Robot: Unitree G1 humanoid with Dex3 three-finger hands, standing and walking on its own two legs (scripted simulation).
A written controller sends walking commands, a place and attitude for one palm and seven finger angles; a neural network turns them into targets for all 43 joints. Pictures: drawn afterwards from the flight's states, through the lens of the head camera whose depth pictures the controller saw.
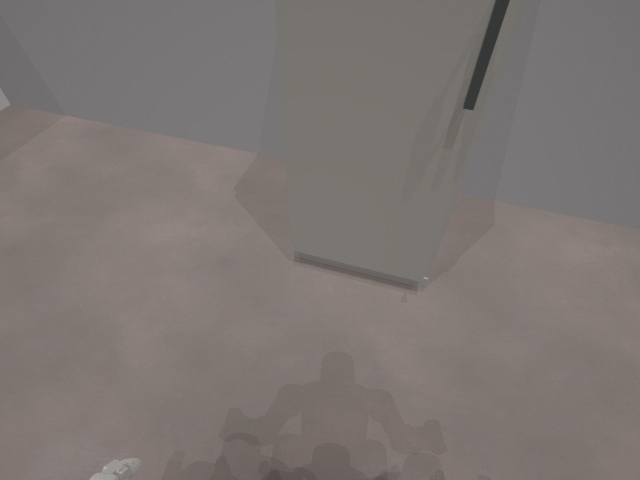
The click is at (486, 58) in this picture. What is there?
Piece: fridge door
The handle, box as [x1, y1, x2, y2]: [463, 0, 509, 109]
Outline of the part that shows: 509,0 495,1 464,101 463,108 473,108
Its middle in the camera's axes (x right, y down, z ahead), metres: +0.33 -0.39 +0.78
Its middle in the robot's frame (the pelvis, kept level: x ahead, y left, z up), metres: +0.88 -0.28 +0.16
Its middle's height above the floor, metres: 0.93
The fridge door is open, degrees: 0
